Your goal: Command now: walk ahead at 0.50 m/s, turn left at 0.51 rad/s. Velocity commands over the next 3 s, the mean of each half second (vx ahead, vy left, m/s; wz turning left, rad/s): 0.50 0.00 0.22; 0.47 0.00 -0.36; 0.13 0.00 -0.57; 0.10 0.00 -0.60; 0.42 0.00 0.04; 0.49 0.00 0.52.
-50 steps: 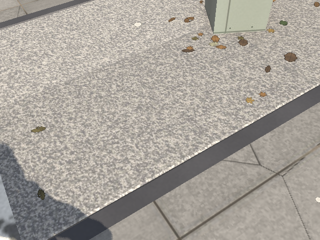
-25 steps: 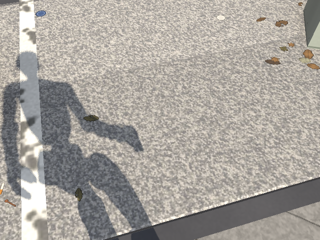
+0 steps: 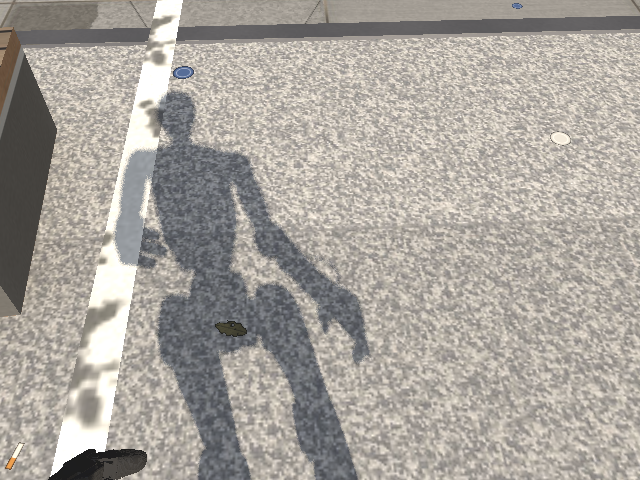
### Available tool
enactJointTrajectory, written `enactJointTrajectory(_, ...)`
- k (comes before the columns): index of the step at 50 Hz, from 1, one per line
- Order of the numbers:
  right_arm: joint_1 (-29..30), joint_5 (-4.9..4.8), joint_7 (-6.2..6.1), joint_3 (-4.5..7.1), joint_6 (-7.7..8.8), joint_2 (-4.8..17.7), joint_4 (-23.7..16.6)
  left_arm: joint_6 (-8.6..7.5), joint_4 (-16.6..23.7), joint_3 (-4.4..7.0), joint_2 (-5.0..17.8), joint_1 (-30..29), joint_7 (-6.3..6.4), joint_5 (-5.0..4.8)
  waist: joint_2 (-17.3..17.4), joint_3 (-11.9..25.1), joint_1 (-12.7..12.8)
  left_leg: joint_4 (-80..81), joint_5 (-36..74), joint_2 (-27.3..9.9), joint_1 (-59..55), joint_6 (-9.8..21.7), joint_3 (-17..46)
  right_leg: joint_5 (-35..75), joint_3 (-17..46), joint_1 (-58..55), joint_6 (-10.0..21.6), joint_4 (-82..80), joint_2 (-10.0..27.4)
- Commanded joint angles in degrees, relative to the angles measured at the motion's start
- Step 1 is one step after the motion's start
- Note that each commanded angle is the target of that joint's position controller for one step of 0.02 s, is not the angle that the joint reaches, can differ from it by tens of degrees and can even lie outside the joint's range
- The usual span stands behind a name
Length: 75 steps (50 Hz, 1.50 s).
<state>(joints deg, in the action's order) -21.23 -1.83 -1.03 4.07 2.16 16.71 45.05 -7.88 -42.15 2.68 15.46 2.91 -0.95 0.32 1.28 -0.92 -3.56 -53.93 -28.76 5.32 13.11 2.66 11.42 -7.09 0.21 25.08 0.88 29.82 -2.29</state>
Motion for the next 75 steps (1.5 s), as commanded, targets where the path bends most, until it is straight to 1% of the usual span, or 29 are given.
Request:
enactJointTrajectory(1,1.8,-0.08,-0.06,1.02,0.97,8.14,-5.91,0.99,0.47,2.45,7.08,12.66,0.35,-0.41,-6.12,6.69,7.68,-21.31,3.76,-6.48,31.44,-1.32,-2.12,-18.15,30.59,-32.66,10.6,-13.85,22.37)
enactJointTrajectory(3,4.76,0.86,0.29,1.01,1.04,5.88,-6.78,1.17,-0.36,1.59,5.14,9.77,0.11,0.48,-5.5,0.78,5.19,-15.79,8.98,-9.32,27.53,-1.04,-2.68,-7.48,20.65,-21.06,9.81,-17.06,17.56)
enactJointTrajectory(6,4.18,0.55,0.74,0.29,0.67,2.73,-6.92,0.51,-1.95,1.8,5.63,10.28,-0.18,-0.09,-6.92,0.36,3.72,-9.91,11.05,-10.38,24.69,-1.27,-4.74,0.42,13.4,-16.97,11.17,-20.38,15.45)
enactJointTrajectory(13,16.4,1.15,1.95,-1.4,2.2,0.58,-10.6,1.53,-4.54,2.56,9.63,14.08,0.3,-1.4,-5.2,-0.9,6.97,14.06,27.64,-10.61,22.26,-2.44,-10.09,9.67,3.44,-18.37,10.36,-22.0,13.53)
enactJointTrajectory(18,22.41,0.41,3.09,-1.08,2.6,2.26,-13.26,3.11,-7.1,2.69,11.2,18.6,0.36,-2.12,-6.53,-2.15,7.83,21.99,24.81,-8.66,20.12,-0.49,-11.2,11.43,4.19,-24.79,8.93,-19.06,17.19)
enactJointTrajectory(21,12.05,1.07,2.98,0.97,2.72,5.99,-10.47,4.09,-7.41,2.61,11.82,17.35,0.81,-2.3,-5.99,4.15,0.83,27.28,23.94,-5.13,2.8,2.96,-14.02,29.19,0.54,-24.68,6.18,-5.33,15.08)
enactJointTrajectory(22,2.97,1.38,2.37,2.39,2.49,9.06,-8.05,3.99,-6.72,1.78,10.04,17.26,1.02,-1.55,-4.25,10.41,-3.14,25.73,25.24,-8.15,-11.73,5.06,-10.87,25.79,-1.79,-17.4,4.13,6.75,12.37)
enactJointTrajectory(23,-4.26,2.78,1.71,3.65,1.99,15.01,-7.27,3.04,-4.31,-0.1,4.59,20.64,0.83,-0.4,7.85,18.95,-3.31,26.33,21.05,-23.31,-33.21,12.65,12.31,3.87,-4.88,4.29,0.1,29.14,5.07)
enactJointTrajectory(24,-5.44,1.92,1.8,3.04,1.8,13.01,-6.86,1.88,-5.06,-0.49,4.29,21.58,0.63,-0.95,13.37,23.52,-3.08,34.37,16.17,-29.17,-36.07,16.7,29.34,-26.08,2.89,14.16,-0.27,40.42,1.08)
enactJointTrajectory(25,-2.51,1.74,1.95,1.81,1.97,9.47,-6.84,1.43,-4.27,1.0,9.17,18.07,0.25,-2.73,8.61,15.19,-3.11,35.34,13.62,-27.54,-29.64,14.29,22.4,-24.15,5.76,19.5,0.43,44.81,4.3)
enactJointTrajectory(26,0.99,1.63,1.99,1.16,2.14,7.47,-7.12,1.44,-3.47,1.05,9.23,14.69,0.16,-3.24,6.33,9.33,-1.68,36.44,15.53,-24.99,-21.96,12.2,13.67,-19.25,4.5,19.57,0.95,43.3,6.83)
enactJointTrajectory(28,7.09,2.04,2.41,0.24,2.99,4.08,-7.02,2.65,-3.78,1.52,8.18,13.75,0.52,-1.97,4.76,3.33,2.15,41.18,20.1,-20.61,-9.56,9.84,4.1,-11.74,4.57,14.61,0.44,37.1,10.22)
enactJointTrajectory(32,8.88,2.86,2.24,0.89,4.89,4.55,-4.87,5.17,-4.08,1.37,4.99,14.95,0.83,-1.96,3.42,0.51,4.82,46.62,28.46,-19.55,-2.88,9.99,-5.64,-3.54,6.24,12.26,-1.4,34.0,10.1)
enactJointTrajectory(36,7.59,2.91,1.18,1.2,4.91,5.5,-2.82,4.83,-2.2,1.33,4.07,9.73,0.24,-1.52,1.93,-1.16,3.63,47.32,32.57,-18.24,-5.6,8.22,-13.44,8.66,6.41,14.82,-1.71,21.79,8.91)
enactJointTrajectory(45,3.0,1.21,-0.14,2.42,1.66,9.17,0.84,4.59,5.54,0.57,3.23,-2.89,-3.01,-1.26,1.31,-4.63,0.14,39.49,49.76,-21.79,-19.36,5.27,-21.0,3.31,-2.7,15.77,2.57,5.41,6.0)
enactJointTrajectory(48,5.45,0.86,-1.44,2.64,0.01,10.72,-0.53,4.49,3.37,3.48,8.38,11.46,-2.9,-0.93,3.58,5.35,8.09,16.63,73.32,-18.49,-16.31,1.4,-23.35,2.91,-7.03,-5.27,5.95,1.88,-1.52)
enactJointTrajectory(49,5.22,0.98,-1.56,2.14,0.5,9.82,-1.32,4.7,2.08,5.17,12.32,18.42,-1.72,-0.65,-0.08,9.82,11.77,1.53,59.02,-15.22,-5.71,-2.06,-23.71,15.91,-0.95,-20.47,8.61,-1.75,1.07)
enactJointTrajectory(50,-1.92,4.27,-0.44,-0.42,1.81,1.14,-3.73,5.12,2.72,6.02,19.12,17.63,-0.47,-0.07,-17.1,16.45,4.54,-21.02,-4.65,-4.97,20.31,-6.64,-21.47,42.99,23.82,-44.11,18.93,4.06,18.36)
enactJointTrajectory(51,-1.48,2.92,0.53,-0.54,3.42,5.23,-3.34,4.97,5.31,5.37,17.12,19.26,-0.63,0.23,-10.52,30.68,8.3,-31.65,-12.47,-1.47,24.15,-6.78,-7.15,40.48,40.61,-49.4,26.48,-1.57,25.18)
enactJointTrajectory(52,5.27,0.57,0.84,0.4,3.8,8.18,-4.78,5.02,5.91,4.63,14.11,16.65,-0.8,0.23,-5.46,25.35,9.93,-30.84,-7.32,-5.0,26.92,-5.5,-4.34,40.12,31.77,-44.74,23.33,-3.33,22.15)
enactJointTrajectory(54,8.99,1.62,-0.33,0.23,3.23,7.37,-5.44,5.33,6.43,3.61,9.84,9.96,-0.29,-1.59,-0.12,11.05,6.11,-21.77,0.57,-8.85,27.57,-5.33,-6.46,32.51,21.64,-27.33,18.12,-6.38,16.57)
enactJointTrajectory(55,8.24,2.03,-0.75,0.67,2.26,8.08,-5.59,5.66,7.1,3.3,9.11,7.9,0.06,-1.05,-1.0,8.69,3.9,-19.09,2.45,-9.68,23.43,-5.54,-6.2,31.37,19.51,-19.65,17.5,-8.44,14.99)
enactJointTrajectory(58,5.49,2.48,-1.19,0.33,0.3,5.93,-5.52,5.99,7.77,3.78,10.44,5.88,0.39,0.05,-3.56,7.72,1.09,-11.01,4.95,-8.57,17.39,-6.94,-7.51,34.6,15.78,-9.69,16.87,-10.28,12.49)
enactJointTrajectory(64,11.22,2.35,-1.29,-0.16,-0.85,5.09,-7.02,8.47,8.01,4.18,11.63,5.82,2.46,-1.11,-6.62,10.17,2.78,3.77,15.5,-5.83,15.14,-8.72,-6.61,18.76,16.66,-8.48,12.75,-8.65,9.11)
enactJointTrajectory(71,12.13,1.67,0.02,0.76,0.8,6.13,-8.13,9.94,9.27,3.78,10.37,4.87,2.67,-1.56,-10.86,7.79,2.24,26.54,17.51,-3.65,7.02,-5.78,-5.89,10.75,26.2,-12.41,9.18,-2.45,7.73)
enactJointTrajectory(72,10.45,1.93,0.03,1.28,1.16,7.34,-7.68,10.06,9.57,3.41,9.13,5.21,2.8,-1.7,-9.87,7.68,1.79,32.61,24.38,-6.77,1.36,-4.2,-4.78,5.93,25.45,-10.1,6.85,0.31,5.57)
enactJointTrajectory(73,10.18,2.95,-0.42,2.16,0.94,11.39,-8.46,10.07,9.79,2.51,5.89,8.39,2.72,-0.81,0.28,9.82,3.96,33.18,34.49,-19.21,-6.08,0.45,5.01,-11.68,19.0,-4.23,3.57,11.02,0.59)
enactJointTrajectory(74,10.18,4.92,-0.3,2.82,0.15,13.89,-7.7,9.54,11.61,2.82,6.81,9.35,2.6,-1.05,16.04,6.68,5.88,34.92,47.27,-28.54,-7.75,10.89,18.74,-31.22,8.75,8.61,0.22,21.31,-7.52)
enactJointTrajectory(75,10.39,4.4,-0.32,2.34,0.2,10.98,-8.67,9.0,10.51,4.12,11.58,11.09,2.35,-0.29,12.97,7.82,4.88,34.58,48.26,-31.06,-7.72,14.69,20.47,-31.31,9.02,10.81,-2.29,34.17,-3.19)
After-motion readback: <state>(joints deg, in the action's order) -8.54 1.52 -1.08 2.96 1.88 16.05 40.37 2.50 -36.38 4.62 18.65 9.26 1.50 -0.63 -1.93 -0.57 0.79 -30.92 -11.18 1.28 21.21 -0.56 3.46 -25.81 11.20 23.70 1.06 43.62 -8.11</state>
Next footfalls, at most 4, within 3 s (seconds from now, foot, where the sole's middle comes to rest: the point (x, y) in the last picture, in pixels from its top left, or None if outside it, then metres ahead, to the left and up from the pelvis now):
0.44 left None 0.38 0.16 -0.76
0.98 right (348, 385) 0.67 -0.07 -0.76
1.46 left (262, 342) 0.79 0.11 -0.76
1.86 right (356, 412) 0.61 -0.08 -0.76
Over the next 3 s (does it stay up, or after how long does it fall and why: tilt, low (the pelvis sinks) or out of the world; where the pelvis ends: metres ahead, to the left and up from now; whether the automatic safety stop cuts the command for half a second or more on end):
stays up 1.08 -0.33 0.01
